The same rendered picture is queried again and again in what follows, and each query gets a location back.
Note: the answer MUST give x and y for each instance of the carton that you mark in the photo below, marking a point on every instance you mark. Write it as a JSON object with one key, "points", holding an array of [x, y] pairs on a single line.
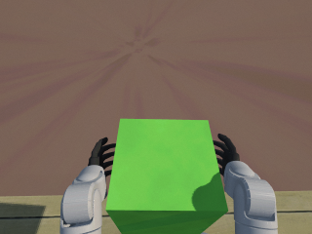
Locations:
{"points": [[165, 178]]}

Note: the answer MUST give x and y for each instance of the left robot forearm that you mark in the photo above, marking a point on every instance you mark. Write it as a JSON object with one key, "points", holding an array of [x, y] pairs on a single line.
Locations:
{"points": [[81, 203]]}

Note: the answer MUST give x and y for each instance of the right robot forearm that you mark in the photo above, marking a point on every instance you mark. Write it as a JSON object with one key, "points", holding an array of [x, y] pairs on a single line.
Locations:
{"points": [[254, 200]]}

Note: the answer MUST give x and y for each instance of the robot right hand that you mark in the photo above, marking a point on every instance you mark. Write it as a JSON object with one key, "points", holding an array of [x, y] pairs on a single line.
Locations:
{"points": [[228, 154]]}

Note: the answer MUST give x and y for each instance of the robot left hand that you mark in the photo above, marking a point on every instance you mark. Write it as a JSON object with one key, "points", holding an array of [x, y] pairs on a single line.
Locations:
{"points": [[97, 156]]}

